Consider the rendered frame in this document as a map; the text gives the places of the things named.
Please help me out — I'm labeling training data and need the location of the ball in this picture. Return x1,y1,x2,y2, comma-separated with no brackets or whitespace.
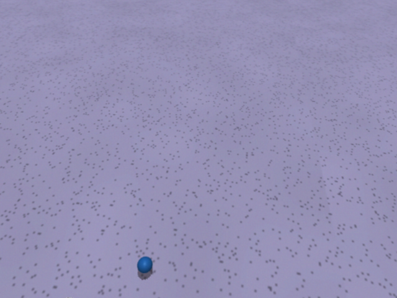
137,256,153,273

